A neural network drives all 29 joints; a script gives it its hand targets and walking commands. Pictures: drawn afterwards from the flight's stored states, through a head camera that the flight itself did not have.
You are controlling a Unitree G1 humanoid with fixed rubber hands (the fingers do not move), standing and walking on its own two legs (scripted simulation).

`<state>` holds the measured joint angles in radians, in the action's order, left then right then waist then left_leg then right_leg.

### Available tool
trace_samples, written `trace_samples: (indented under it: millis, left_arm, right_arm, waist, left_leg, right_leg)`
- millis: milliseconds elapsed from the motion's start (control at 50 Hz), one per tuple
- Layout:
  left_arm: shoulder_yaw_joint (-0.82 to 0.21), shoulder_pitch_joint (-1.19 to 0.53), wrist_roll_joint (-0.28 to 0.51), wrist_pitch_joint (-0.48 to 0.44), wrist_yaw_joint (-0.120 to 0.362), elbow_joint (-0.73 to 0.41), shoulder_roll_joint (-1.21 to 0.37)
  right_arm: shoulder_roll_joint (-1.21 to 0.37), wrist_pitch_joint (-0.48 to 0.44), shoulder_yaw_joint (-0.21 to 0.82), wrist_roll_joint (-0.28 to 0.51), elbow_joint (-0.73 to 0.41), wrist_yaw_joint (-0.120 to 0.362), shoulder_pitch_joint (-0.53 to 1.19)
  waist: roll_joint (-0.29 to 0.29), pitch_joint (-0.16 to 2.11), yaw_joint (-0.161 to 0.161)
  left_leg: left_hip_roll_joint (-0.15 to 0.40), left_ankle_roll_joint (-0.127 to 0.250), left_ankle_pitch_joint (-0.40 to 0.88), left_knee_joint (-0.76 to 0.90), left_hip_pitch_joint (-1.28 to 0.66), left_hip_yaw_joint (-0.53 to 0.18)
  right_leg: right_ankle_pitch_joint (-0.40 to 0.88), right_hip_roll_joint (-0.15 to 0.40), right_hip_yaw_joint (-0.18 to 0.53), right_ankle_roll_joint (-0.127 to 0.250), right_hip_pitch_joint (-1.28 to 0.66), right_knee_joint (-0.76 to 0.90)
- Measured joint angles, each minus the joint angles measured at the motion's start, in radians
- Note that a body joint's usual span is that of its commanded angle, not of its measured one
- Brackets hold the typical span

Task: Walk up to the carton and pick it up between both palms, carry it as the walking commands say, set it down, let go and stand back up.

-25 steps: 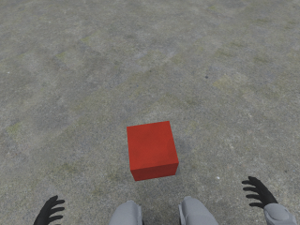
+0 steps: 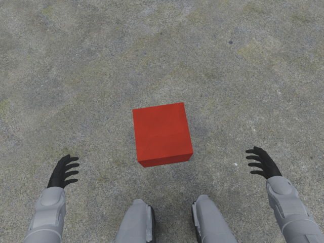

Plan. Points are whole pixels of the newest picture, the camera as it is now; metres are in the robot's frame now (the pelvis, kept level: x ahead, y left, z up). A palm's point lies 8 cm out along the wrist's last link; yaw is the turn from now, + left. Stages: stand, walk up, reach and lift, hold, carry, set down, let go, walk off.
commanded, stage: reach and lift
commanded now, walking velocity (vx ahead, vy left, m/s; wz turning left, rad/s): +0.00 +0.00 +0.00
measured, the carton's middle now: (162, 137) +0.49 +0.03 -0.58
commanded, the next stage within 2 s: none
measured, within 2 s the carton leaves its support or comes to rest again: neither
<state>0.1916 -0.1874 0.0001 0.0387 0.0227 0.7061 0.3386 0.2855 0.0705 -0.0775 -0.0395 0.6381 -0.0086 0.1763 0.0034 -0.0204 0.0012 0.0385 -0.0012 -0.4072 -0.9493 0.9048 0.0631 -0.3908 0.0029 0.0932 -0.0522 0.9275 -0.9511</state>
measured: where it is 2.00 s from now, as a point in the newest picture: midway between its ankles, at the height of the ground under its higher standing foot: (175, 233)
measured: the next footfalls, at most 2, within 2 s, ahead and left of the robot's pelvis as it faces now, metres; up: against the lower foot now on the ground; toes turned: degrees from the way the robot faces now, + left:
none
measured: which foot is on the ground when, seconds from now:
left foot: down 0.00-1.00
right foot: down 0.00-1.00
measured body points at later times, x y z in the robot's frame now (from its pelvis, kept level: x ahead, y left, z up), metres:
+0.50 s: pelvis -0.04 -0.01 -0.03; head +0.22 +0.01 +0.34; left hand +0.37 +0.27 -0.14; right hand +0.39 -0.21 -0.15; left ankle +0.02 +0.12 -0.68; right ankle +0.03 -0.15 -0.68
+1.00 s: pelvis -0.06 -0.01 -0.03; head +0.34 +0.00 +0.17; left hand +0.46 +0.25 -0.22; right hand +0.50 -0.19 -0.20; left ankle +0.02 +0.12 -0.68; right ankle +0.03 -0.15 -0.68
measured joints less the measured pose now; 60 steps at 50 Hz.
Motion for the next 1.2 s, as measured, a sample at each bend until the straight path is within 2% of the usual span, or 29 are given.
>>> trace_samples:
  millis: [240,340,440,500,600,640,740,840,920,960,980,1060,1160,1200]
  left_arm:
    - [0.027,-0.158,0.000,0.053,0.015,0.000,0.000]
    - [0.061,-0.284,0.000,0.102,0.018,0.000,0.000]
    - [0.053,-0.418,0.000,0.136,0.018,0.000,0.000]
    - [0.064,-0.493,0.000,0.142,0.018,0.000,0.000]
    - [0.112,-0.575,0.000,0.136,0.018,0.000,0.000]
    - [0.134,-0.600,0.000,0.130,0.018,0.000,0.000]
    - [0.154,-0.659,0.000,0.127,0.019,0.000,0.000]
    - [0.212,-0.777,0.000,0.136,0.020,-0.012,0.005]
    - [0.213,-0.924,0.000,0.170,0.020,-0.068,0.041]
    - [0.206,-1.015,0.000,0.201,0.009,-0.131,0.066]
    - [0.193,-1.032,0.000,0.214,-0.002,-0.162,0.069]
    - [0.155,-1.049,0.002,0.260,-0.014,-0.176,0.069]
    - [0.190,-1.091,0.003,0.274,-0.022,-0.187,0.071]
    - [0.202,-1.135,0.003,0.263,-0.021,-0.144,0.076]
  right_arm:
    - [0.004,0.059,0.000,0.046,-0.008,-0.015,0.251]
    - [0.005,0.108,0.000,0.058,0.035,-0.019,0.365]
    - [0.012,0.146,-0.003,0.065,0.069,-0.019,0.480]
    - [0.013,0.150,-0.013,0.070,0.103,-0.019,0.562]
    - [0.012,0.140,-0.020,0.077,0.082,-0.019,0.644]
    - [0.012,0.127,-0.032,0.077,0.124,-0.019,0.691]
    - [0.018,0.121,-0.060,0.077,0.093,-0.019,0.745]
    - [0.042,0.140,-0.067,0.089,-0.024,-0.019,0.824]
    - [0.092,0.186,-0.067,0.114,-0.105,-0.027,0.972]
    - [0.131,0.211,-0.067,0.133,-0.163,-0.034,1.070]
    - [0.143,0.221,-0.067,0.144,-0.188,-0.039,1.088]
    - [0.154,0.265,-0.067,0.171,-0.158,-0.058,1.111]
    - [0.154,0.286,-0.067,0.190,-0.146,-0.078,1.139]
    - [0.155,0.284,-0.067,0.192,-0.065,-0.080,1.191]
  waist:
    - [0.007,0.055,0.000]
    - [0.027,0.055,0.000]
    - [0.040,0.054,0.000]
    - [0.041,0.054,0.000]
    - [0.039,0.054,0.000]
    - [0.038,0.054,0.000]
    - [0.038,0.048,0.000]
    - [0.037,-0.083,0.000]
    - [0.036,-0.327,0.000]
    - [0.035,-0.519,0.001]
    - [0.034,-0.545,0.001]
    - [0.032,-0.512,0.001]
    - [0.031,-0.507,0.001]
    - [0.033,-0.504,0.001]
  left_leg:
    - [-0.003,-0.005,0.071,0.000,0.227,-0.003]
    - [-0.004,-0.005,0.096,0.000,0.296,-0.004]
    - [-0.004,-0.004,0.112,-0.002,0.354,-0.005]
    - [-0.004,-0.004,0.119,-0.002,0.398,-0.005]
    - [-0.004,-0.004,0.123,-0.002,0.456,-0.005]
    - [-0.004,-0.004,0.122,-0.002,0.479,-0.005]
    - [-0.004,-0.004,0.123,-0.002,0.536,-0.005]
    - [-0.005,-0.004,0.131,-0.002,0.524,-0.005]
    - [-0.005,-0.004,0.145,-0.002,0.442,-0.005]
    - [-0.005,-0.004,0.149,-0.003,0.359,-0.005]
    - [-0.005,-0.005,0.152,-0.002,0.363,-0.005]
    - [-0.006,-0.008,0.161,-0.002,0.432,-0.006]
    - [-0.006,-0.012,0.166,-0.028,0.460,-0.006]
    - [-0.007,-0.015,0.158,-0.054,0.472,-0.007]
  right_leg:
    - [0.063,0.000,0.000,0.002,0.232,-0.014]
    - [0.089,0.000,0.000,0.003,0.300,-0.014]
    - [0.105,0.000,0.000,0.003,0.357,-0.014]
    - [0.112,0.000,0.000,0.003,0.401,-0.014]
    - [0.114,0.000,0.000,0.003,0.459,-0.014]
    - [0.114,0.000,0.000,0.003,0.482,-0.014]
    - [0.114,0.000,0.000,0.003,0.538,-0.014]
    - [0.119,0.000,0.000,0.004,0.526,-0.014]
    - [0.127,0.000,0.000,0.006,0.445,-0.016]
    - [0.129,0.000,0.000,0.008,0.362,-0.017]
    - [0.131,0.000,0.000,0.009,0.367,-0.019]
    - [0.141,0.000,0.000,0.012,0.443,-0.031]
    - [0.138,-0.001,0.000,0.019,0.477,-0.071]
    - [0.130,-0.001,0.000,0.020,0.494,-0.104]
